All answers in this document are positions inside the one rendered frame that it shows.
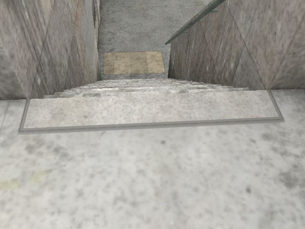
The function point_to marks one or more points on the stairs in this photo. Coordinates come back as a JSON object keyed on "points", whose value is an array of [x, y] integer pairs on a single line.
{"points": [[141, 86]]}

